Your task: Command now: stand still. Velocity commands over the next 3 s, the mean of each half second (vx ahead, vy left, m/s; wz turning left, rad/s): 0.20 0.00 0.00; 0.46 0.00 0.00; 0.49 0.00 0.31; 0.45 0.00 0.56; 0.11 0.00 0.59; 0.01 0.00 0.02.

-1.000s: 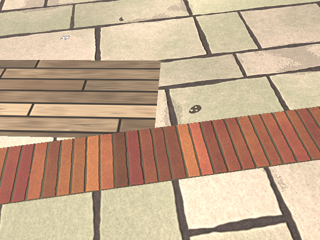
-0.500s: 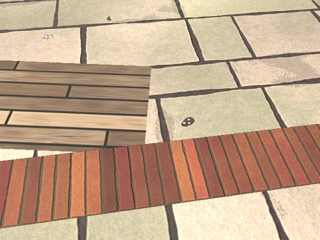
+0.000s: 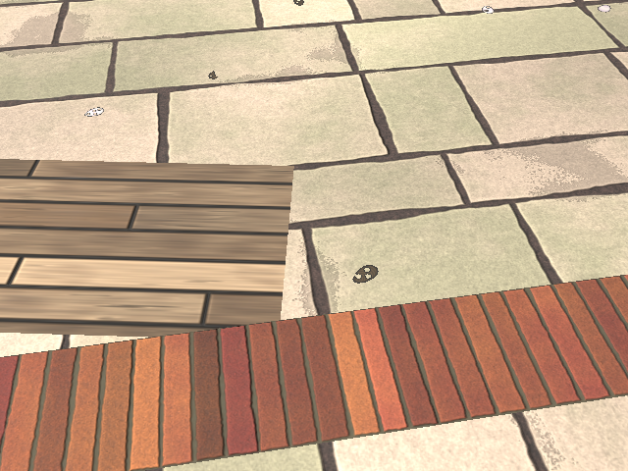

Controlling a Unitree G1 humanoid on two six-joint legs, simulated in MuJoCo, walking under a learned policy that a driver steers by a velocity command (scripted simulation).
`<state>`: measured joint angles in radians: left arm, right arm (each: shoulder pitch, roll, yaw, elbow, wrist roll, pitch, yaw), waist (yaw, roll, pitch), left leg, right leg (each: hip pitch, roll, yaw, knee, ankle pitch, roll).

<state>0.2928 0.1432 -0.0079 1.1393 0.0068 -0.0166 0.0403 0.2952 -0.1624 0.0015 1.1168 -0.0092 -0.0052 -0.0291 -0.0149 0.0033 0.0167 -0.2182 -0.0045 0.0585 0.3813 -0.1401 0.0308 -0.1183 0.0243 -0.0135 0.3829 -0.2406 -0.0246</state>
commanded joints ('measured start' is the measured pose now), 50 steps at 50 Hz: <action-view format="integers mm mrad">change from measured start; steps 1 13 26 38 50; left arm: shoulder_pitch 68 193 -13 -339 -34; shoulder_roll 78 154 77 55 111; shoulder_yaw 10 55 58 43 83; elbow -3 11 -117 -253 -152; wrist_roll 0 6 26 10 9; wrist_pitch -4 9 -64 -27 -65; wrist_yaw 4 1 -61 -71 -43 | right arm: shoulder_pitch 50 -29 170 289 103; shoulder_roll -72 -24 -126 -92 -89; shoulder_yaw -10 -16 -70 -30 -61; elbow -5 -54 -64 -12 -116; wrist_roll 0 -29 -15 -7 -14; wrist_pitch -5 -4 -66 -99 -78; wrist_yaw -5 18 26 7 26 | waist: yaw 3 61 -13 -29 24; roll -3 -158 33 97 3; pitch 49 202 137 142 25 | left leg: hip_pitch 43 -260 195 190 -356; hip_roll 99 -14 304 176 74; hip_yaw -118 25 -453 -80 -113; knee -59 268 -260 -230 898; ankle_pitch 15 -293 -357 463 -148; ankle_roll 9 30 161 135 76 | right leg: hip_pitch -90 -81 -592 -483 15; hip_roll -112 -271 -95 -33 -295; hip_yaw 108 381 38 -128 351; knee -93 -255 739 279 -210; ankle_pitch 65 -594 -65 183 -31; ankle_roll -30 -189 -81 -34 -239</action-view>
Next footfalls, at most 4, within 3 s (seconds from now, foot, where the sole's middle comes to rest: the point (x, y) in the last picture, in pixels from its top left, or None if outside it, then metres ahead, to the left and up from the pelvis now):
0.90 right None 0.48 -0.03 -0.78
1.46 left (270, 380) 0.75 0.13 -0.78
2.10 right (283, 272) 1.20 0.11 -0.92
2.68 left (242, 319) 1.03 0.22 -0.92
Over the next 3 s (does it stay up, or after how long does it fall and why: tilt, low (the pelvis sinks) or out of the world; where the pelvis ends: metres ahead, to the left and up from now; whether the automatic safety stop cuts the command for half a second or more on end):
stays up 1.10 0.12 -0.16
